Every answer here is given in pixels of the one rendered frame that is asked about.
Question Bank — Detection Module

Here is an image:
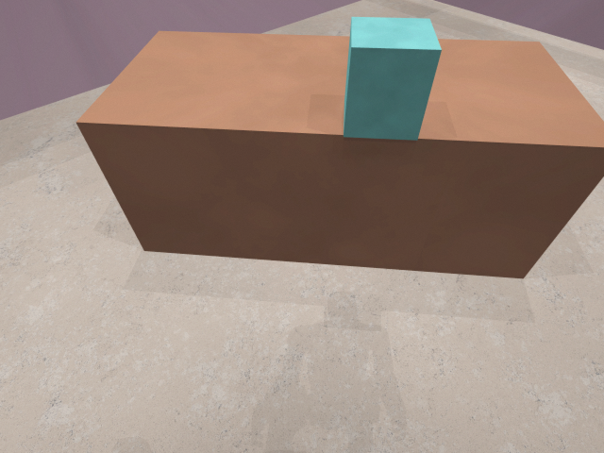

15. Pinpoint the pedestal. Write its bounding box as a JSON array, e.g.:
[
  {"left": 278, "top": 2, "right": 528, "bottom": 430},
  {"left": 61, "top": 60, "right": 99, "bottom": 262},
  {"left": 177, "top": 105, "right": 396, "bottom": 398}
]
[{"left": 76, "top": 31, "right": 604, "bottom": 278}]

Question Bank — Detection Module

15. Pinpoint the carton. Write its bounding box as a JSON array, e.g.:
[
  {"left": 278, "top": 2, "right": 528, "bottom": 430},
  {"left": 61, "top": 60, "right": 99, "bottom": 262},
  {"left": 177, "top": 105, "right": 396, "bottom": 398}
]
[{"left": 344, "top": 17, "right": 442, "bottom": 141}]

